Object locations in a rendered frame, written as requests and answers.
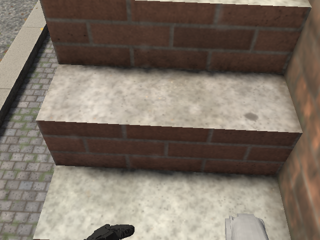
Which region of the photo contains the robot left hand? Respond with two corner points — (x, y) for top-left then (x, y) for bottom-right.
(84, 224), (135, 240)

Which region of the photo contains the right robot thigh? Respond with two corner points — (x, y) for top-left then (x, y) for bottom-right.
(225, 213), (269, 240)

